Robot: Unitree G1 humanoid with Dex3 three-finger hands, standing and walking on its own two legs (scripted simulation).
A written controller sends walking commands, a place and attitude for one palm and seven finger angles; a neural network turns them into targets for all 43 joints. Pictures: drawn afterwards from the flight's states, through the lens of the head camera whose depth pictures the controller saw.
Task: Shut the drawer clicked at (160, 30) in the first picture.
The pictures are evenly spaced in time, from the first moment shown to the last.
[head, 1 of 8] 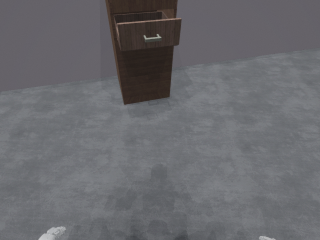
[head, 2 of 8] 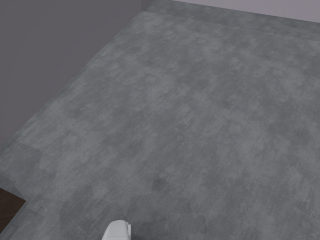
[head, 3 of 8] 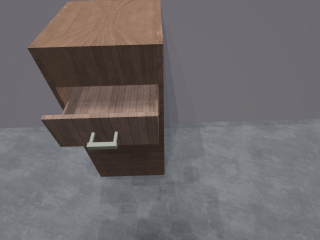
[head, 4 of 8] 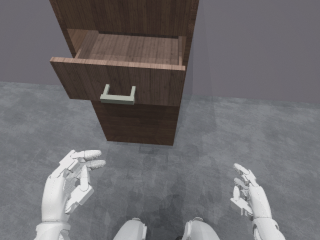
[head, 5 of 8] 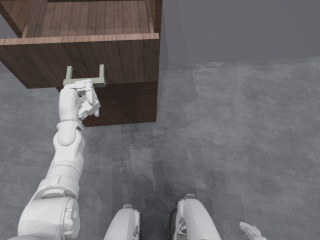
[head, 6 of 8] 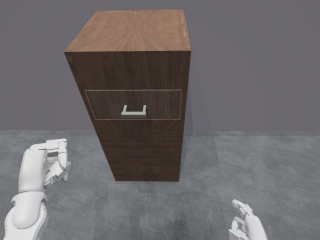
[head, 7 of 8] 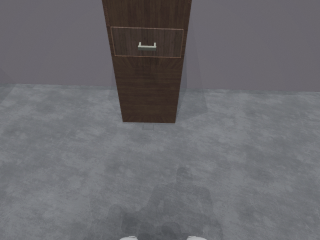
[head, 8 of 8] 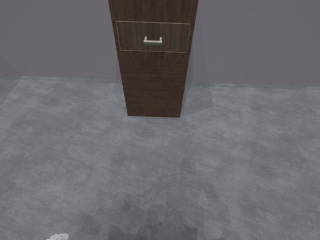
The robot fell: no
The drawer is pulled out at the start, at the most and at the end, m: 0.16 0.16 0.00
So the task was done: yes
